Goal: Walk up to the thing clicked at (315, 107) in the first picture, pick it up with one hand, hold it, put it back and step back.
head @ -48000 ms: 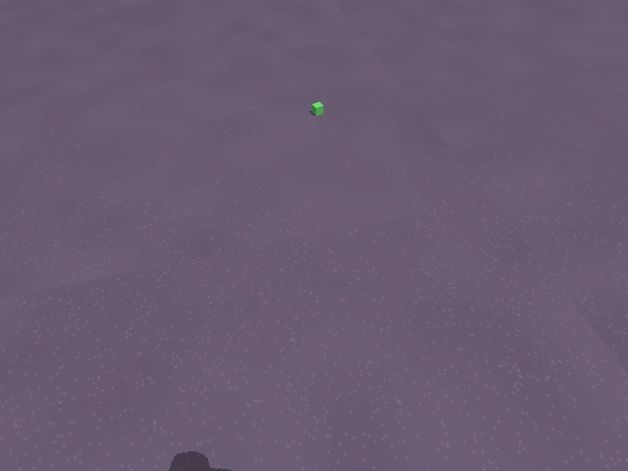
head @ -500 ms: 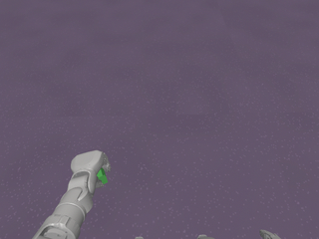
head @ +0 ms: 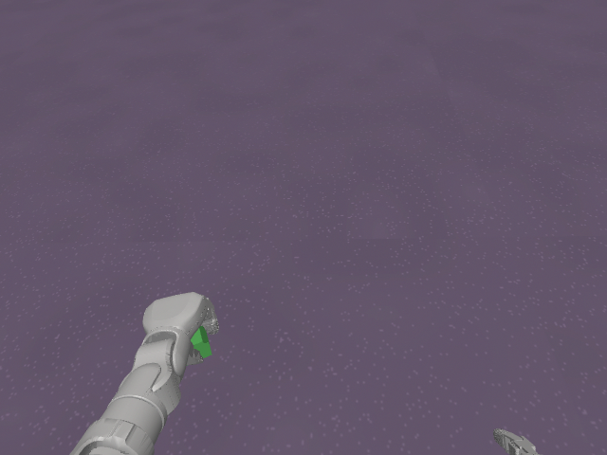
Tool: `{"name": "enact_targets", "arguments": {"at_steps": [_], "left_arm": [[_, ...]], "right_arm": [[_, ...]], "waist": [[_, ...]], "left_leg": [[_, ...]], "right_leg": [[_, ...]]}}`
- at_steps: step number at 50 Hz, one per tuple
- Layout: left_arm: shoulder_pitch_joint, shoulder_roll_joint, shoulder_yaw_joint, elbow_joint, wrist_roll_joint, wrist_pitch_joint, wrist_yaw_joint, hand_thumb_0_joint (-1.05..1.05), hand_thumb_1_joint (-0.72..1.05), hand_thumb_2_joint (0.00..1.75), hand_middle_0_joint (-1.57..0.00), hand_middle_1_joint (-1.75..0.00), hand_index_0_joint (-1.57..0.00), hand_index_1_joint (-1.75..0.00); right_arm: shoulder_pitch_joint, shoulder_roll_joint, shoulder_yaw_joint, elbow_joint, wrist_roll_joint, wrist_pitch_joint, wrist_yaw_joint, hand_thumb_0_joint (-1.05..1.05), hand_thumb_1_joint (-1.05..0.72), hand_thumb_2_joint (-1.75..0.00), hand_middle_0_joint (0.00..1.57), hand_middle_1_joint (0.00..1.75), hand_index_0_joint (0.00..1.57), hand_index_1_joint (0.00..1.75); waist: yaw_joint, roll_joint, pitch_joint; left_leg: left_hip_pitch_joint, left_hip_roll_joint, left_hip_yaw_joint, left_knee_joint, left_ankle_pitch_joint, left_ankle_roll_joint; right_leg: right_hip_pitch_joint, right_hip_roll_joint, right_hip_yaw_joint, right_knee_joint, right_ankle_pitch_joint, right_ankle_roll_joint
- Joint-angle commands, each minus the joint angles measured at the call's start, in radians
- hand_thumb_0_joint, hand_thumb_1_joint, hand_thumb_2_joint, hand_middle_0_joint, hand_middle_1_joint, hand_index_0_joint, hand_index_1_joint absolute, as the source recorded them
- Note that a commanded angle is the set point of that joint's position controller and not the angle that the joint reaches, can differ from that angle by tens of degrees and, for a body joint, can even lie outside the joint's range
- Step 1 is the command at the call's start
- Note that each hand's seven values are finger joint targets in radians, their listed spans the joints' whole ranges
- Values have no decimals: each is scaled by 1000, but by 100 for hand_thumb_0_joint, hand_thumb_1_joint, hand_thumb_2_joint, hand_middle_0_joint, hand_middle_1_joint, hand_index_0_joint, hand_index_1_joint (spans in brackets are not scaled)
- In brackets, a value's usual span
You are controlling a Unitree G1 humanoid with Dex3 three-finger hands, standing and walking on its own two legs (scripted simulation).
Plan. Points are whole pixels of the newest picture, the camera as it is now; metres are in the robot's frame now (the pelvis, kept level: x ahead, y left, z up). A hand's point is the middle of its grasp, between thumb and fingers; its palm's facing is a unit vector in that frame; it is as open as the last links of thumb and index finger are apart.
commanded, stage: hold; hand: left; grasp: from above
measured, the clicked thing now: (188, 341) +0.32 +0.23 -0.09
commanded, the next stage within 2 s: crouch in 1.38 s
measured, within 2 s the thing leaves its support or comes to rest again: neither
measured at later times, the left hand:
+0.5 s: hand (186, 350) +0.28 +0.21 -0.04, palm faces -0.42 -0.11 -0.90, open 6.5 cm
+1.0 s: hand (181, 348) +0.28 +0.21 -0.03, palm faces -0.44 -0.11 -0.89, open 6.6 cm
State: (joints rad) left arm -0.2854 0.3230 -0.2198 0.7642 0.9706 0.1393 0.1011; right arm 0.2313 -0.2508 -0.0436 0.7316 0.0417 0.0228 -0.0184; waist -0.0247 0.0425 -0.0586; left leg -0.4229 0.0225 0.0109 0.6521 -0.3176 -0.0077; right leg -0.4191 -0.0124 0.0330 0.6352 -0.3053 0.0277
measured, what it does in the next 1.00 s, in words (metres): stands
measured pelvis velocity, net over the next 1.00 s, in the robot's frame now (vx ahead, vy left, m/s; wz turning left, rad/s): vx -0.01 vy -0.01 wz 0.00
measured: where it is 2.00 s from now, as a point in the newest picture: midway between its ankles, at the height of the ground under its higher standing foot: outside the picture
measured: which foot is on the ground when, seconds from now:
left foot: down 0.00-1.00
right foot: down 0.00-1.00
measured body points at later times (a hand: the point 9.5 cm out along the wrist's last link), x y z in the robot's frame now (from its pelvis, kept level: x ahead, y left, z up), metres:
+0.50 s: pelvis -0.01 -0.01 +0.01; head +0.00 -0.03 +0.46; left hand +0.30 +0.21 +0.01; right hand +0.13 -0.26 -0.11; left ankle +0.01 +0.12 -0.72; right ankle +0.01 -0.14 -0.72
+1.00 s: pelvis -0.01 -0.01 +0.01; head +0.00 -0.03 +0.46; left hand +0.30 +0.21 +0.02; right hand +0.14 -0.25 -0.10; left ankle +0.01 +0.12 -0.72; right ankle +0.01 -0.14 -0.72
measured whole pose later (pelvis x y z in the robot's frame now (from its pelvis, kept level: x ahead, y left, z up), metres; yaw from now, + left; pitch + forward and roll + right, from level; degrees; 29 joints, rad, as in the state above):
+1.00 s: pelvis -0.01 -0.01 +0.01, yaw +0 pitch +1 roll +0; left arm -0.23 0.34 -0.23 0.62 0.97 0.15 -0.01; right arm 0.18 -0.25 -0.02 0.70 0.05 0.03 -0.02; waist 0.00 0.05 -0.01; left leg -0.29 0.02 0.01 0.51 -0.25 -0.01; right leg -0.29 -0.01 0.03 0.52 -0.24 0.02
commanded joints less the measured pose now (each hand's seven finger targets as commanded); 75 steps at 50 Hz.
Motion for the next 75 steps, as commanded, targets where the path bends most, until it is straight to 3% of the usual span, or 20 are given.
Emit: {"name": "enact_targets", "arguments": {"at_steps": [1,4,22,29,31,33,36,38,40,43,56,58,60,61,63,65,70,73,74,75], "left_arm": [[-351,205,79,-208,9,11,41,0,64,45,-106,-36,-106,-36],[-341,197,69,-217,2,10,25,0,65,43,-106,-35,-106,-35],[-318,201,72,-299,15,8,6,0,63,41,-105,-34,-105,-34],[-317,212,73,-339,6,16,-22,0,64,41,-104,-36,-105,-35],[-279,201,69,-314,4,22,-32,0,63,40,-104,-35,-105,-34],[-300,228,90,-350,6,20,-36,0,64,40,-104,-37,-105,-36],[-287,192,56,-362,6,22,-58,0,63,39,-102,-37,-104,-35],[-311,228,82,-385,6,20,-61,0,62,39,-101,-38,-103,-36],[-283,214,74,-372,7,20,-64,0,60,41,-102,-36,-102,-35],[-296,236,98,-350,12,19,-59,0,60,45,-103,-36,-103,-36],[-300,213,74,-309,19,-8,-68,0,63,44,-104,-39,-105,-38],[-300,227,99,-315,16,-14,-60,0,63,44,-104,-37,-105,-37],[-326,211,73,-324,21,-20,-55,0,64,42,-104,-38,-105,-37],[-337,241,99,-321,24,-23,-48,0,63,46,-105,-37,-105,-37],[-333,218,82,-305,25,-23,-41,0,62,46,-105,-36,-105,-37],[-352,249,112,-308,30,-22,-30,0,64,47,-106,-37,-106,-37],[-337,224,86,-271,27,-13,-40,0,64,45,-106,-37,-106,-36],[-279,218,93,-272,16,-11,-46,0,66,43,-106,-38,-107,-37],[-296,216,84,-291,12,-14,-51,0,74,38,-109,-46,-114,-42],[-287,212,79,-292,21,-15,-54,0,70,40,-101,-40,-106,-36]], "right_arm": [[-49,-137,-40,-117,6,-41,-8,0,-90,-90,20,30,20,30],[-60,-142,-39,-128,7,-42,-8,0,-89,-90,20,30,20,30],[-110,-130,-29,-149,10,-41,-9,0,-90,-90,20,30,20,30],[-126,-131,-28,-156,15,-39,-12,0,-90,-90,20,30,20,30],[-134,-125,-24,-161,15,-38,-13,0,-90,-90,20,30,20,30],[-132,-129,-25,-162,17,-39,-14,0,-90,-90,20,30,20,30],[-139,-124,-22,-169,17,-41,-14,0,-90,-90,20,30,20,30],[-139,-124,-21,-170,19,-41,-16,0,-90,-90,20,30,20,30],[-143,-122,-18,-173,16,-41,-15,0,-90,-90,20,30,20,30],[-138,-126,-20,-170,17,-37,-16,0,-90,-90,20,30,20,30],[-120,-129,-28,-162,15,-34,-13,0,-90,-90,20,30,20,30],[-113,-128,-30,-162,14,-32,-12,0,-90,-90,20,30,20,30],[-113,-128,-30,-165,14,-31,-10,0,-90,-90,20,30,20,30],[-115,-132,-31,-163,13,-30,-11,0,-90,-90,20,30,20,30],[-111,-128,-29,-161,11,-30,-10,0,-90,-90,20,30,20,30],[-108,-132,-32,-158,13,-28,-10,0,-90,-90,20,30,20,30],[-105,-133,-32,-151,11,-22,-9,0,-90,-90,20,30,20,30],[-111,-134,-36,-164,13,-22,-8,0,-90,-90,20,30,20,30],[-120,-133,-33,-169,13,-20,-9,0,-90,-91,20,30,20,30],[-117,-132,-33,-170,13,-21,-8,0,-86,-89,20,30,20,30]], "waist": [[4,-11,-253],[4,-23,-226],[19,-14,-207],[26,-24,-225],[25,-29,-188],[32,-22,-202],[23,-32,-192],[32,-17,-209],[26,-35,-200],[25,-27,-201],[23,-19,-196],[30,-11,-211],[24,-19,-207],[33,6,-216],[19,-20,-222],[30,-2,-225],[18,-29,-199],[35,-25,-193],[33,-23,-186],[32,-33,-187]], "left_leg": [[156,-35,5,-98,249,5],[157,-32,2,-119,203,6],[201,-37,9,-167,174,9],[227,-38,17,-172,227,12],[217,-39,19,-183,197,12],[223,-39,19,-190,194,13],[231,-37,18,-193,202,16],[237,-41,23,-194,208,16],[242,-40,21,-195,208,19],[245,-40,22,-195,225,17],[266,-29,14,-205,285,11],[262,-32,18,-204,276,12],[265,-32,16,-203,280,12],[271,-35,20,-202,275,10],[275,-34,20,-200,276,13],[269,-35,22,-201,274,11],[261,-32,22,-204,276,15],[254,-33,22,-214,255,14],[254,-33,20,-218,247,13],[254,-32,19,-216,246,15]], "right_leg": [[106,43,-24,-92,220,-31],[105,43,-25,-111,174,-31],[138,36,-20,-162,144,-31],[169,36,-23,-169,193,-28],[165,34,-25,-184,161,-28],[166,34,-21,-186,160,-29],[167,35,-24,-188,169,-29],[176,33,-21,-193,173,-28],[181,33,-24,-197,173,-26],[183,33,-23,-195,189,-27],[186,41,-35,-189,238,-36],[192,37,-33,-191,233,-35],[189,37,-34,-193,235,-34],[195,35,-31,-195,229,-35],[197,34,-31,-197,235,-32],[202,34,-29,-197,233,-33],[196,35,-31,-203,240,-31],[198,34,-33,-210,215,-34],[199,34,-35,-212,204,-35],[202,34,-34,-211,204,-34]]}}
